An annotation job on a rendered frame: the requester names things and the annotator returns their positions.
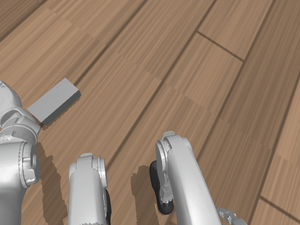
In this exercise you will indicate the right robot hand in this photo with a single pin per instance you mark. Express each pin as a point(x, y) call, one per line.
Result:
point(230, 217)

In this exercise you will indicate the left robot hand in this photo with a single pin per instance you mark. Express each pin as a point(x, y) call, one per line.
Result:
point(8, 97)

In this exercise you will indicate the right robot foot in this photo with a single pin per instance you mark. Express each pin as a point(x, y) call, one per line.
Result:
point(162, 207)

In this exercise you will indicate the carton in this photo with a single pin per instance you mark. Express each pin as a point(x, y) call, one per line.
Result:
point(54, 102)

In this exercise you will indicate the left robot arm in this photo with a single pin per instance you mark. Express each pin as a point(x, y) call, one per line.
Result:
point(19, 164)

